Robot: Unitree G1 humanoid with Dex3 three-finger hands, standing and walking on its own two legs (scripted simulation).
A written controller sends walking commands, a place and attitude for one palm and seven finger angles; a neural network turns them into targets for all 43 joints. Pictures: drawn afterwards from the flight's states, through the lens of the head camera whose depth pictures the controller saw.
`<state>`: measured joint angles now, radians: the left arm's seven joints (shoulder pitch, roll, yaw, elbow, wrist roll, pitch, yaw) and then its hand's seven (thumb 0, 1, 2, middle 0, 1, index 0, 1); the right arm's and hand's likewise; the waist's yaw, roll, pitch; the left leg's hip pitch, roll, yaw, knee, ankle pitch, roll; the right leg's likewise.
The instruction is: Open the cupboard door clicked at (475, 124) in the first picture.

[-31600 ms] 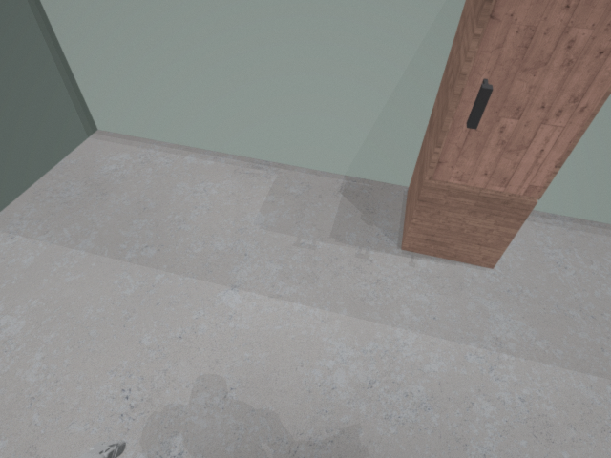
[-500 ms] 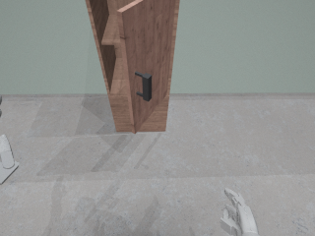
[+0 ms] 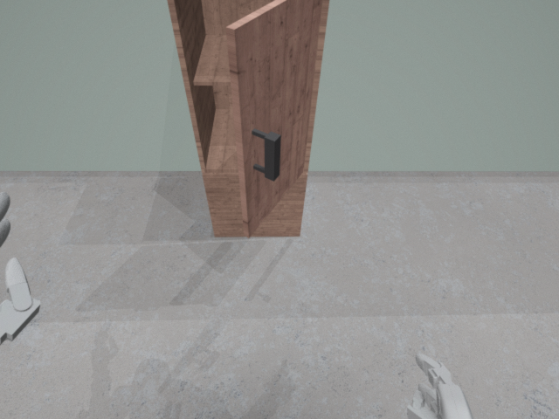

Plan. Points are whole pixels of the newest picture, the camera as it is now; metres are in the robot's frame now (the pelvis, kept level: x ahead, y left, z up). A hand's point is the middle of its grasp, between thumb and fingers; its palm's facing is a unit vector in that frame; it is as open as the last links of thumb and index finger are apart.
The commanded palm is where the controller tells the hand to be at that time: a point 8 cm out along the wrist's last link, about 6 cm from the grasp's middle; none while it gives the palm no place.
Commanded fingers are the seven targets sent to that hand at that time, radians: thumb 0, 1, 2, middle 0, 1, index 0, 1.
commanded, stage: stop stepping back and stand still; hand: left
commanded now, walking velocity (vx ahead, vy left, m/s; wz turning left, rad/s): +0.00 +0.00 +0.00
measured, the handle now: (264, 154) +0.68 +0.07 -0.04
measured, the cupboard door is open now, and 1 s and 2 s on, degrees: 57 57 57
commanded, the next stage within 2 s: let the arm hang, fingers relaxed in 0.10 s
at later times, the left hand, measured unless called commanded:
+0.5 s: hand out of the picture +0.05 +0.17 -0.17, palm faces +0.00 -0.98 -0.19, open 7.2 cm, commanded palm none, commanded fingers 0.00 0.90 0.90 -0.20 -0.30 -0.20 -0.30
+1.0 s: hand out of the picture -0.02 +0.16 -0.17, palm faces +0.04 -0.98 -0.21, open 7.4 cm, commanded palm none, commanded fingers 0.00 0.90 0.90 -0.20 -0.30 -0.20 -0.30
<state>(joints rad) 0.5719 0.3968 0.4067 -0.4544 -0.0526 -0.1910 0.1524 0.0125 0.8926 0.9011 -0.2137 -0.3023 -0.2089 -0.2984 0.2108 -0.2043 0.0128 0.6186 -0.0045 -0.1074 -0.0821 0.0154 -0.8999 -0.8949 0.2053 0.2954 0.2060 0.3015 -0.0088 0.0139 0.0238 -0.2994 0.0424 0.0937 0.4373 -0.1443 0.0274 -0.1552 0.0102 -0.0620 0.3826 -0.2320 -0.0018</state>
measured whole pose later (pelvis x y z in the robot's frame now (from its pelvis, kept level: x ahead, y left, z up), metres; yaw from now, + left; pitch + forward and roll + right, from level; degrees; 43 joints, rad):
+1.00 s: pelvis +0.00 -0.01 +0.00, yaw +1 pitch -1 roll +0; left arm 0.31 0.14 0.00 1.14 0.00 0.01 0.03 0.00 0.91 0.90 -0.20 -0.30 -0.20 -0.30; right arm 0.29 -0.12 0.01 1.14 -0.02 0.02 -0.03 0.01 -0.91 -0.89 0.20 0.29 0.20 0.30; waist -0.01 0.03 0.04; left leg -0.26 0.03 0.08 0.43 -0.14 0.02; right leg -0.15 0.00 -0.07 0.44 -0.27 -0.02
